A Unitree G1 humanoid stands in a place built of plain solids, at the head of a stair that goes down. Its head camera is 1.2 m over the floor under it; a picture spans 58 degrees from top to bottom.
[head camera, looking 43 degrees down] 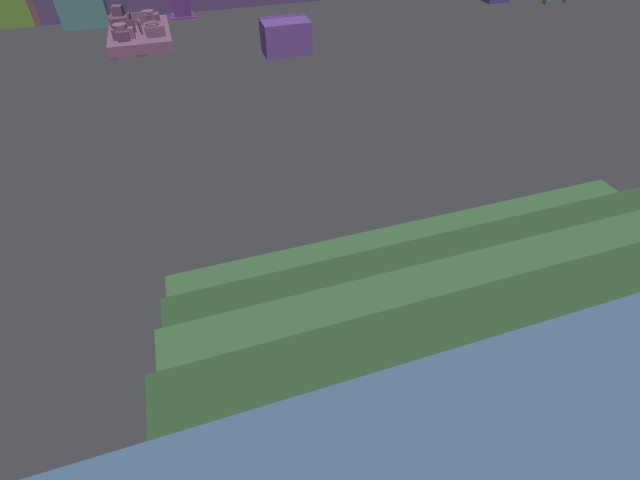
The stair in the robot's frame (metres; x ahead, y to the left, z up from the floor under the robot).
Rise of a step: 0.17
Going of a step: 0.33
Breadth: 3.20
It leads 18 degrees to the left of straight ahead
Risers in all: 5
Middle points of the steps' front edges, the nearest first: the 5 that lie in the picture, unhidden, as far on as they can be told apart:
0.97 -1.01 0.00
1.28 -0.91 -0.17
1.59 -0.81 -0.35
1.90 -0.71 -0.52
2.21 -0.61 -0.70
